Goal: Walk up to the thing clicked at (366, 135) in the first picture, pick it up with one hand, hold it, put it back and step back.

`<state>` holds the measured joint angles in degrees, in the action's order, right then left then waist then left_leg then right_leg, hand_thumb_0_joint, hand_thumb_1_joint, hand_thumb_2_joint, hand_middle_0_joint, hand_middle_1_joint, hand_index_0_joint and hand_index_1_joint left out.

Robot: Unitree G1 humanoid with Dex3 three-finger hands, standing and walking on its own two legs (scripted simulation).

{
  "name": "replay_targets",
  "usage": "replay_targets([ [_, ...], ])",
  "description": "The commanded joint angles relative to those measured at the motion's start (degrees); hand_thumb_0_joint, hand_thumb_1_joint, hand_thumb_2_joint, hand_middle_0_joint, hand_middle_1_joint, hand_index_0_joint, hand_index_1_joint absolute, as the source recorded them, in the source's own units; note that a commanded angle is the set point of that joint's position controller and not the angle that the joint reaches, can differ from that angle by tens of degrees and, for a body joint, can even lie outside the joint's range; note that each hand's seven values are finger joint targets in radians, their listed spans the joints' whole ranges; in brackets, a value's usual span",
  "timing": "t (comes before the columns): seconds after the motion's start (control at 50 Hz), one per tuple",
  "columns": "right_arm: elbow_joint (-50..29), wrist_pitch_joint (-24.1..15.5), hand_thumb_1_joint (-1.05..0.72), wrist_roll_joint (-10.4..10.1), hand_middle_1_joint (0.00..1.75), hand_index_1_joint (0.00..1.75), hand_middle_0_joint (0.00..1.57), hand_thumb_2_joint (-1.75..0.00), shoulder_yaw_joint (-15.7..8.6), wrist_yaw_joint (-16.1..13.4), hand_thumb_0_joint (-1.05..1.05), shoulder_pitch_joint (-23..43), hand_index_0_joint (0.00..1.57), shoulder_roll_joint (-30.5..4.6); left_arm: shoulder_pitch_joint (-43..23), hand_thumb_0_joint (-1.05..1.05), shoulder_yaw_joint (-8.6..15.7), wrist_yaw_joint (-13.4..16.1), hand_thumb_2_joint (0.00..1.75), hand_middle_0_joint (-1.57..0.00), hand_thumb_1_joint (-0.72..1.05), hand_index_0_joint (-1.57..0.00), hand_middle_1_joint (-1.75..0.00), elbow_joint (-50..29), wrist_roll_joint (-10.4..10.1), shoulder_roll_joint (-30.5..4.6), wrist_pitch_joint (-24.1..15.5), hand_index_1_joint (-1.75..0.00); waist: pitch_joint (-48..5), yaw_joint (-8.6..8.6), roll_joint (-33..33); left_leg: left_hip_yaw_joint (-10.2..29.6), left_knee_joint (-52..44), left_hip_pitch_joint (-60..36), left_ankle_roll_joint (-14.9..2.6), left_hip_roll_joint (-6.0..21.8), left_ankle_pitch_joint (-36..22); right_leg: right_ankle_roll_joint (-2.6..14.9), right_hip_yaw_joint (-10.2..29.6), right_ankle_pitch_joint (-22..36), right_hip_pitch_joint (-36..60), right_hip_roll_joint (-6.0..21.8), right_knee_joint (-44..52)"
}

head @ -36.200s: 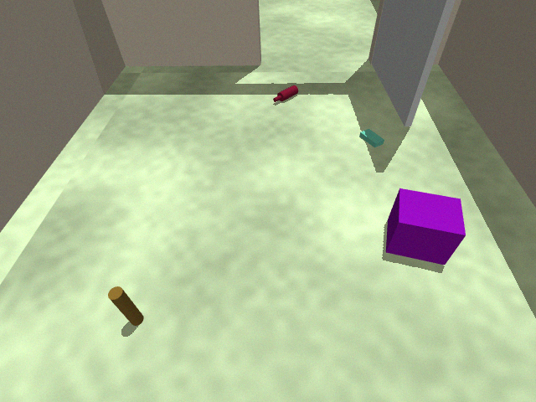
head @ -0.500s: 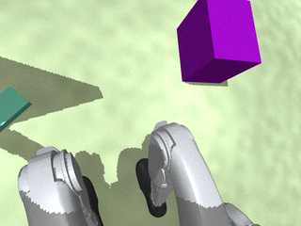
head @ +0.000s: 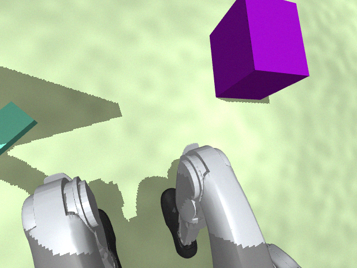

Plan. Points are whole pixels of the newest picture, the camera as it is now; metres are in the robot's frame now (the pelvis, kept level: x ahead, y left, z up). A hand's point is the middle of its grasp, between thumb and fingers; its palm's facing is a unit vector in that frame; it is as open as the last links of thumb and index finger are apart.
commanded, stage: rise first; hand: left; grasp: from above
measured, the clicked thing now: (1, 131) +0.44 +0.35 -0.29
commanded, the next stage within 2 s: none
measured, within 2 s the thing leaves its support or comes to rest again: neither
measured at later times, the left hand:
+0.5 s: hand out of the picture +0.39 +0.42 -0.19, palm faces -0.23 -0.36 -0.91, open 13.8 cm
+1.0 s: hand out of the picture +0.39 +0.42 -0.18, palm faces -0.22 -0.36 -0.91, open 13.8 cm
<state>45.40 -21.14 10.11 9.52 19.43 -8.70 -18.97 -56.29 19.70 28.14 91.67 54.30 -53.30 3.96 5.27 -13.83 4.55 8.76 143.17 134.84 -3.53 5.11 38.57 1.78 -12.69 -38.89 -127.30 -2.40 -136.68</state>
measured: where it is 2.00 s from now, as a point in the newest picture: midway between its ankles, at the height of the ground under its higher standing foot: (146, 246)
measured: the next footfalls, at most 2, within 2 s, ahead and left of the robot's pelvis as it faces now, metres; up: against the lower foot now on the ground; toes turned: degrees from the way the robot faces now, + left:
none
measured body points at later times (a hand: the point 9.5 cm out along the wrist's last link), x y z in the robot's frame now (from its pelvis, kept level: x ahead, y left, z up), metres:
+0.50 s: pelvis +0.00 +0.00 +0.00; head +0.25 +0.10 +0.36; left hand +0.40 +0.43 -0.14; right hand +0.06 -0.25 -0.08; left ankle +0.08 +0.12 -0.27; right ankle +0.10 -0.10 -0.27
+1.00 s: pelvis +0.00 +0.00 +0.00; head +0.25 +0.10 +0.36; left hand +0.40 +0.43 -0.13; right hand +0.07 -0.25 -0.08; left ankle +0.08 +0.12 -0.27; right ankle +0.10 -0.10 -0.27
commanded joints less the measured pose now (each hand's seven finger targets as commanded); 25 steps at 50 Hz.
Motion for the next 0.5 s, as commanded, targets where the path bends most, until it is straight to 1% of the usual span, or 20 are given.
replay_targets([
  [0.0, 0.3, -0.8, -0.92, -1.0, 0.3, 0.3, 0.2, -0.91, -4.3, 0.1, 0.0, -11.6, 0.2, -15.8, -12.8, 0.0, -0.5, 2.7, 0.94, -0.1, -0.54, -0.11, -1.07, -7.3, 0.3, -16.5, 0.3, -1.06, -39.2, 0.06, -25.4, -1.5, -14.6, -31.8, 2.55, -0.8, -13.3, 0.19, 0.2, 13.6, 15.5, -3.0, 12.6],
  [0.02, 0.5, -0.7, -0.92, -1.0, 0.3, 0.3, 0.2, -0.91, -4.5, 0.0, 0.0, -11.8, 0.2, -16.4, -12.5, 0.0, 0.7, 3.0, 0.95, -0.1, -0.54, -0.11, -1.07, -6.3, -0.1, -17.2, 0.5, -1.06, -38.8, 0.29, -24.7, -1.5, -14.8, -30.4, 2.38, -0.8, -11.6, 0.12, 0.0, 12.1, 15.1, -3.1, 12.9],
  [0.08, 0.0, -0.9, -0.92, -1.1, 0.3, 0.3, 0.2, -0.91, -4.2, 0.1, 0.0, -10.8, 0.2, -15.7, -14.3, 0.0, -1.5, 2.4, 0.96, -0.11, -0.55, -0.11, -1.06, -8.3, 0.3, -15.8, 0.7, -1.06, -37.9, 0.23, -26.2, -1.6, -15.4, -30.8, 2.43, -0.9, -10.5, 0.29, 0.3, 11.0, 14.0, -3.0, 12.9],
  [0.1, 0.3, -0.8, -0.92, -1.1, 0.3, 0.3, 0.2, -0.91, -4.8, 0.1, 0.0, -11.5, 0.2, -16.4, -12.3, 0.0, 0.2, 2.3, 0.95, -0.1, -0.54, -0.11, -1.07, -6.2, 0.3, -16.8, 1.2, -1.06, -37.9, -0.1, -24.5, -1.1, -15.4, -31.2, 2.49, -0.8, -11.1, 0.3, 0.0, 11.4, 14.3, -2.9, 12.6],
  [0.12, 0.2, -0.7, -0.92, -1.1, 0.3, 0.3, 0.2, -0.91, -4.6, 0.1, 0.0, -11.5, 0.2, -16.4, -12.4, 0.0, 0.1, 2.2, 0.95, -0.11, -0.54, -0.11, -1.06, -7.0, 0.6, -17.6, 1.3, -1.05, -37.9, 0.19, -24.0, -1.3, -15.2, -30.5, 2.22, -1.0, -10.7, 0.19, 0.3, 11.0, 14.1, -3.0, 12.8],
  [0.14, 0.5, -0.6, -0.92, -1.0, 0.3, 0.3, 0.2, -0.91, -4.9, 0.1, 0.0, -11.8, 0.2, -16.5, -11.1, 0.0, 1.3, 2.5, 0.96, -0.11, -0.55, -0.11, -1.06, -4.7, 0.2, -17.1, 1.4, -1.05, -37.7, 0.2, -23.4, -1.4, -15.2, -29.8, 2.26, -0.9, -10.5, 0.16, 0.3, 11.1, 14.9, -3.0, 12.9],
  [0.16, 0.3, -0.6, -0.92, -0.9, 0.3, 0.3, 0.2, -0.91, -4.7, 0.1, 0.0, -12.0, 0.2, -16.6, -11.4, 0.0, 1.4, 2.5, 0.96, -0.11, -0.54, -0.12, -1.05, -4.9, 0.5, -17.5, 1.5, -1.04, -37.0, -0.24, -22.8, -1.3, -15.2, -29.5, 2.18, -1.0, -10.5, 0.09, 0.2, 11.1, 14.7, -2.8, 12.9],
  [0.18, 0.6, -0.6, -0.92, -0.8, 0.3, 0.3, 0.2, -0.91, -4.6, 0.1, 0.0, -11.9, 0.2, -16.6, -11.5, 0.0, 1.4, 2.5, 0.95, -0.11, -0.53, -0.12, -1.06, -4.2, 0.4, -17.4, 1.5, -1.05, -36.5, -0.53, -22.5, -1.4, -15.0, -29.1, 2.12, -0.9, -10.4, 0.09, 0.3, 11.1, 14.7, -2.8, 13.0],
  [0.22, -0.3, -1.1, -0.92, -0.8, 0.3, 0.3, 0.2, -0.91, -4.1, 0.0, 0.0, -10.8, 0.2, -16.1, -14.1, 0.0, -0.1, 2.2, 0.94, -0.11, -0.53, -0.12, -1.06, -4.9, 0.2, -16.5, 1.0, -1.04, -36.5, -0.9, -22.6, -1.7, -14.4, -27.9, 1.85, -1.0, -9.1, 0.08, 0.5, 10.3, 14.6, -3.1, 13.5],
  [0.24, 0.4, -1.1, -0.92, -0.8, 0.3, 0.3, 0.2, -0.91, -4.2, -0.2, 0.0, -11.6, 0.2, -16.9, -13.3, 0.0, 2.3, 2.6, 0.95, -0.11, -0.53, -0.12, -1.06, -3.3, 0.1, -19.6, 1.0, -1.05, -36.1, -0.97, -21.6, -1.7, -14.4, -27.3, 1.73, -1.0, -8.8, -0.03, 0.5, 10.0, 15.4, -3.2, 13.7],
  [0.26, 0.1, -1.1, -0.92, -0.7, 0.3, 0.3, 0.2, -0.91, -3.9, -0.2, 0.0, -11.6, 0.2, -16.8, -13.3, 0.0, 1.5, 2.3, 0.94, -0.11, -0.53, -0.12, -1.06, -3.4, 0.7, -19.8, 0.8, -1.05, -35.4, -1.06, -21.6, -2.1, -14.0, -26.3, 1.57, -1.1, -8.4, -0.11, 0.7, 9.6, 15.5, -3.1, 13.9],
  [0.3, 0.0, -1.4, -0.92, -0.4, 0.3, 0.3, 0.2, -0.91, -3.8, -0.4, 0.0, -11.4, 0.2, -16.8, -14.4, 0.0, 0.4, 1.7, 0.93, -0.12, -0.51, -0.13, -1.05, -2.9, 0.9, -18.9, 0.4, -1.04, -34.2, -1.96, -20.8, -2.1, -13.6, -25.6, 1.39, -1.0, -7.0, -0.16, 0.7, 8.1, 14.9, -3.2, 14.2],
  [0.32, 0.0, -1.4, -0.92, -0.3, 0.3, 0.3, 0.2, -0.91, -3.6, -0.4, 0.0, -11.6, 0.2, -16.6, -14.8, 0.0, 0.1, 1.7, 0.93, -0.13, -0.5, -0.14, -1.06, -3.0, 0.6, -18.4, 0.1, -1.04, -34.7, -2.39, -20.2, -2.3, -13.1, -25.8, 1.32, -1.0, -7.9, -0.34, 0.9, 9.2, 16.4, -3.3, 14.7],
  [0.34, 0.1, -1.6, -0.92, -0.3, 0.3, 0.3, 0.2, -0.91, -3.4, -0.5, 0.0, -11.8, 0.2, -17.0, -15.0, 0.0, 1.1, 1.9, 0.92, -0.13, -0.5, -0.14, -1.05, -3.6, 0.5, -20.4, -0.2, -1.03, -35.1, -1.98, -21.0, -2.0, -13.6, -26.6, 1.46, -1.0, -7.5, -0.23, 0.7, 8.5, 16.0, -3.1, 14.3],
  [0.36, -0.1, -1.8, -0.92, -0.3, 0.3, 0.3, 0.2, -0.91, -3.5, -0.5, 0.0, -11.3, 0.2, -16.8, -14.3, 0.0, 0.3, 2.0, 0.92, -0.13, -0.5, -0.14, -1.06, -3.0, 0.4, -18.9, -0.4, -1.04, -35.3, -1.62, -21.5, -1.7, -14.0, -27.8, 1.78, -0.8, -7.8, -0.08, 0.3, 8.7, 15.5, -3.1, 13.8],
  [0.38, 0.3, -1.8, -0.92, -0.3, 0.3, 0.3, 0.2, -0.91, -3.6, -0.5, 0.0, -11.1, 0.2, -16.8, -12.4, 0.0, 1.5, 2.2, 0.91, -0.12, -0.49, -0.14, -1.07, -2.0, 0.3, -19.9, -0.4, -1.04, -36.1, -0.82, -22.1, -1.7, -14.2, -27.9, 1.96, -0.8, -7.8, 0.0, 0.2, 8.7, 16.1, -3.2, 13.8],
  [0.42, -0.3, -1.9, -0.92, -0.4, 0.3, 0.3, 0.2, -0.91, -3.5, -0.4, 0.0, -10.7, 0.2, -16.4, -13.7, 0.0, -0.7, 1.7, 0.91, -0.13, -0.49, -0.15, -1.07, -3.5, 0.3, -18.1, -0.6, -1.05, -36.4, -1.1, -23.4, -1.4, -14.6, -29.2, 2.16, -0.7, -8.0, 0.13, 0.0, 8.8, 15.5, -3.2, 13.5],
  [0.44, -0.1, -1.9, -0.92, -0.4, 0.3, 0.3, 0.2, -0.91, -3.8, -0.5, 0.0, -11.3, 0.2, -16.9, -13.8, 0.0, 0.2, 1.8, 0.92, -0.12, -0.5, -0.14, -1.07, -4.5, 0.3, -19.1, -0.5, -1.05, -37.1, -1.09, -24.0, -1.2, -14.8, -30.6, 2.37, -0.8, -9.3, 0.14, -0.2, 9.9, 15.5, -3.1, 13.3],
  [0.46, -0.4, -1.9, -0.92, -0.7, 0.3, 0.3, 0.2, -0.91, -3.6, -0.4, 0.0, -10.5, 0.2, -16.1, -15.8, 0.0, -1.1, 1.8, 0.91, -0.12, -0.5, -0.13, -1.07, -7.6, 0.1, -18.1, -0.8, -1.05, -38.5, -0.41, -26.2, -1.2, -14.9, -31.8, 2.59, -0.7, -9.9, 0.31, -0.1, 10.2, 14.8, -3.0, 12.8],
  [0.48, 0.0, -1.8, -0.92, -0.7, 0.3, 0.3, 0.2, -0.91, -3.8, -0.4, 0.0, -10.8, 0.2, -16.4, -14.0, 0.0, 0.1, 2.1, 0.93, -0.12, -0.51, -0.13, -1.07, -6.5, -0.3, -18.1, -0.5, -1.05, -39.7, -0.37, -26.3, -0.7, -15.2, -33.2, 2.9, -0.6, -11.4, 0.33, -0.5, 11.5, 15.2, -3.0, 12.3],
])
